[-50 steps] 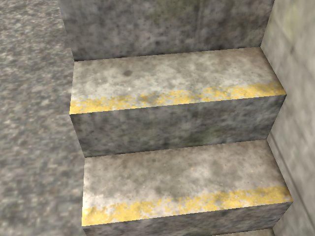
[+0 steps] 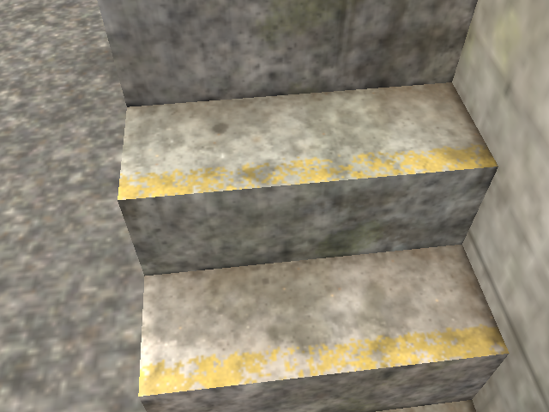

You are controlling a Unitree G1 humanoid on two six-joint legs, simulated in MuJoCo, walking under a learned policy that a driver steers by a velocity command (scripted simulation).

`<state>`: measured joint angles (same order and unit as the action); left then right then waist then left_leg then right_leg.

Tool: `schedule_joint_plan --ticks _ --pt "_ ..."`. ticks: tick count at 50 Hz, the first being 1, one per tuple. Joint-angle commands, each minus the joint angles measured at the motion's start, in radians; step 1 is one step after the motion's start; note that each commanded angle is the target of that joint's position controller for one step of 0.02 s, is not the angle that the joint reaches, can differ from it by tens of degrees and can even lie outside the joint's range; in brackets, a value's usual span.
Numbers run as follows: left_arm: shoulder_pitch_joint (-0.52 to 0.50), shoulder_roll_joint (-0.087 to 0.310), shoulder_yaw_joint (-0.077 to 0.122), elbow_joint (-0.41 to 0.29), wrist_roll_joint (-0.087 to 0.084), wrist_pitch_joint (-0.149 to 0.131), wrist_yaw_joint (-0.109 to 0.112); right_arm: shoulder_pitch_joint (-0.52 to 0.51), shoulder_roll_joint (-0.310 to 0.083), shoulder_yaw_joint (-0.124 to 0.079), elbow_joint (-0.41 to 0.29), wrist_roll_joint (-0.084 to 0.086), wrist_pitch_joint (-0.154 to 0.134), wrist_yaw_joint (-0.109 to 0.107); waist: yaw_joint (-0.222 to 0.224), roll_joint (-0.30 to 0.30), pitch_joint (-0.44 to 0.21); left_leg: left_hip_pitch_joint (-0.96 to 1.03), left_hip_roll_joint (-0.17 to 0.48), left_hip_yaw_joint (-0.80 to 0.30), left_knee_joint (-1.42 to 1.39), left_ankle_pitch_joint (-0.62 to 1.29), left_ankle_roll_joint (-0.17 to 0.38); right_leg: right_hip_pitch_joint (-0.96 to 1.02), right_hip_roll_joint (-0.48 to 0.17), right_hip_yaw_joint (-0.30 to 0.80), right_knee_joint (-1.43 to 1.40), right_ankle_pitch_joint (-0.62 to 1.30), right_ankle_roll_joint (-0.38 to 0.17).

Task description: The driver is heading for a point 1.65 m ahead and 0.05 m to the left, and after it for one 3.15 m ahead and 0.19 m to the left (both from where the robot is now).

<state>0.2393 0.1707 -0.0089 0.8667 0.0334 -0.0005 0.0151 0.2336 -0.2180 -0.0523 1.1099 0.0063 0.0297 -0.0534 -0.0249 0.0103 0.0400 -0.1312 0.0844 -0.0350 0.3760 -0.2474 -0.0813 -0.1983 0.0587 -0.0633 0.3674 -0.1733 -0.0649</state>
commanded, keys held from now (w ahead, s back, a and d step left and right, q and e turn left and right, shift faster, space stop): no key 0.46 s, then w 0.46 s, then no key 0.08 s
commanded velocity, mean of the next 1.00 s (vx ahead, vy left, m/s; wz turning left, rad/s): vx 0.15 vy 0.00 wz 0.00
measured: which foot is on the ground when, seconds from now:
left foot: down 0.00-1.00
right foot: down 0.00-1.00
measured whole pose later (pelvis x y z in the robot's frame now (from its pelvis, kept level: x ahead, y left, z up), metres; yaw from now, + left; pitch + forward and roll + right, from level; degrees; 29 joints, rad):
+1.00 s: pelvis +0.05 +0.04 -0.01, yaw +0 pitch +1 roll +0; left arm 0.20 0.21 -0.02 0.83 0.01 -0.07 0.00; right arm 0.24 -0.22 -0.02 0.98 0.01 0.00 -0.04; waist -0.03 -0.01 -0.01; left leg -0.12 0.00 -0.03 0.49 -0.39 0.00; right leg -0.22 -0.02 -0.02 0.56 -0.36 0.00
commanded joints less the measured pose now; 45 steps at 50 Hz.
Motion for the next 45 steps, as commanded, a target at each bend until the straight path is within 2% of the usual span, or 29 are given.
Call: schedule_joint_plan --ticks 1,23,24,27,30,32,33,34,36,39,40,41,42,43,44,45 --pt "0.027 0.084 0.018 -0.047 0.0 -0.009 0.002 0.055 -0.108 -0.016 -0.015 0.0 -0.005 -0.003 0.0 -0.013 -0.021 -0.075 0.039 -0.048 -0.054 0.083 0.034 0.076 -0.134 0.158 -0.068 0.123 0.041" --pt "0.041 0.087 0.02 -0.054 -0.001 -0.009 0.003 0.069 -0.112 -0.017 -0.02 0.0 -0.006 -0.001 -0.001 -0.013 -0.016 -0.073 0.038 -0.05 -0.058 0.084 0.033 0.077 -0.132 0.162 -0.068 0.125 0.038" --pt "0.042 0.081 0.018 -0.053 -0.001 -0.008 0.006 0.073 -0.103 -0.014 -0.019 -0.001 -0.006 -0.002 -0.002 -0.019 -0.025 -0.069 0.032 -0.043 -0.06 0.052 0.034 0.075 -0.131 0.165 -0.083 0.053 0.036" --pt "0.007 0.086 0.016 -0.072 0.001 -0.002 0.018 0.054 -0.086 -0.006 -0.034 0.003 -0.01 -0.008 -0.004 -0.043 0.012 -0.09 0.003 -0.01 -0.031 -0.036 0.047 0.014 -0.132 0.195 -0.135 -0.251 0.01" --pt "-0.011 0.101 0.021 -0.096 -0.007 -0.001 0.029 0.055 -0.07 0.006 -0.051 0.005 -0.035 -0.006 -0.001 -0.07 0.016 -0.138 -0.027 0.023 0.041 -0.103 0.066 -0.004 -0.154 0.235 -0.141 -0.389 -0.04" --pt "-0.016 0.088 0.015 -0.11 -0.006 -0.006 0.033 0.064 -0.052 0.021 -0.061 0.0 -0.051 0.005 0.003 -0.045 0.032 -0.154 -0.023 0.001 0.045 -0.074 0.072 -0.013 -0.17 0.251 -0.132 -0.354 -0.049" --pt "-0.004 0.102 0.019 -0.11 -0.01 -0.01 0.034 0.063 -0.059 0.023 -0.066 0.001 -0.057 0.01 0.009 -0.04 0.026 -0.151 -0.026 0.004 0.055 -0.056 0.076 -0.004 -0.164 0.242 -0.114 -0.307 -0.052" --pt "0.005 0.114 0.023 -0.111 -0.013 -0.012 0.034 0.064 -0.067 0.024 -0.073 0.002 -0.063 0.013 0.013 -0.041 0.011 -0.153 -0.03 0.005 0.07 -0.035 0.08 0.013 -0.161 0.234 -0.097 -0.252 -0.056" --pt "-0.002 0.116 0.023 -0.114 -0.008 -0.024 0.025 0.068 -0.063 0.034 -0.089 0.003 -0.073 0.018 0.001 -0.023 -0.032 -0.118 -0.031 -0.005 0.076 0.03 0.09 0.026 -0.151 0.21 -0.059 -0.109 -0.053" --pt "-0.018 0.124 0.031 -0.123 -0.015 -0.037 0.011 0.071 -0.099 0.028 -0.099 0.013 -0.082 0.019 -0.001 -0.018 -0.087 -0.091 -0.031 -0.005 0.103 0.194 0.114 0.062 -0.125 0.144 0.021 0.13 -0.055" --pt "-0.014 0.123 0.032 -0.123 -0.017 -0.043 0.007 0.078 -0.106 0.026 -0.101 0.014 -0.082 0.021 0.0 -0.006 -0.104 -0.074 -0.031 -0.008 0.113 0.258 0.12 0.066 -0.115 0.12 0.052 0.206 -0.053" --pt "-0.017 0.093 0.019 -0.114 -0.015 -0.049 0.0 0.081 -0.102 0.026 -0.107 0.007 -0.077 0.026 -0.004 0.018 -0.113 -0.051 -0.021 -0.027 0.104 0.319 0.131 0.059 -0.106 0.091 0.085 0.273 -0.049" --pt "-0.011 0.091 0.017 -0.11 -0.017 -0.056 -0.005 0.088 -0.111 0.021 -0.112 0.008 -0.07 0.028 -0.005 0.032 -0.12 -0.026 -0.019 -0.034 0.104 0.359 0.143 0.047 -0.097 0.071 0.116 0.294 -0.042" --pt "-0.003 0.094 0.017 -0.103 -0.023 -0.06 -0.006 0.104 -0.133 0.011 -0.114 0.016 -0.061 0.023 -0.009 0.066 -0.127 0.0 -0.017 -0.045 0.099 0.361 0.16 0.03 -0.086 0.055 0.15 0.238 -0.037" --pt "-0.015 0.077 0.006 -0.098 -0.021 -0.065 -0.007 0.079 -0.12 0.014 -0.126 0.009 -0.05 0.017 -0.009 0.068 -0.097 0.003 -0.003 -0.069 0.076 0.466 0.166 0.002 -0.094 0.056 0.158 0.291 -0.019" --pt "-0.01 0.096 0.008 -0.096 -0.024 -0.073 -0.013 0.089 -0.125 0.011 -0.133 0.008 -0.047 0.011 -0.011 0.062 -0.11 0.03 -0.004 -0.072 0.075 0.478 0.179 0.0 -0.088 0.044 0.185 0.255 -0.013"
Next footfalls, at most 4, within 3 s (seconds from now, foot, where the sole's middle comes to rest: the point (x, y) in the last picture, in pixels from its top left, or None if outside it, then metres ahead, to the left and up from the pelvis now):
2.52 right None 0.24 -0.08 -0.57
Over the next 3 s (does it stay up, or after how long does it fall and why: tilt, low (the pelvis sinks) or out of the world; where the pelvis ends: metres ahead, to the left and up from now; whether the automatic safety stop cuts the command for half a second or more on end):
stays up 0.23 0.03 0.21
